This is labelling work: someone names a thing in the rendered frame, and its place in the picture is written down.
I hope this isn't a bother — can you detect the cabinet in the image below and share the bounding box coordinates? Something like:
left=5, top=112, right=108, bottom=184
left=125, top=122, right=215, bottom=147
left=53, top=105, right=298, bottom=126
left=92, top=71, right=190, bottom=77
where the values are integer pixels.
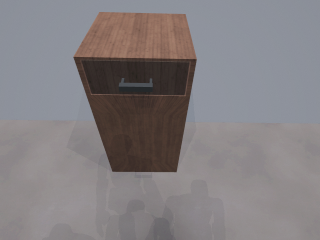
left=73, top=12, right=197, bottom=172

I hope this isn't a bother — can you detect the handle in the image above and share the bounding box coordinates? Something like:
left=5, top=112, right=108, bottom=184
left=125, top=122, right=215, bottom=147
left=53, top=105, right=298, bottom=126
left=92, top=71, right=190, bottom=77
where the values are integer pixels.
left=118, top=78, right=153, bottom=92

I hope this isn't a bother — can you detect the drawer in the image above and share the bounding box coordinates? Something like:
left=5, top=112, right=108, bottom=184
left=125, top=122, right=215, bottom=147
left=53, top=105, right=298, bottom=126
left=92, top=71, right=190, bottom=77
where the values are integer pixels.
left=81, top=59, right=190, bottom=95

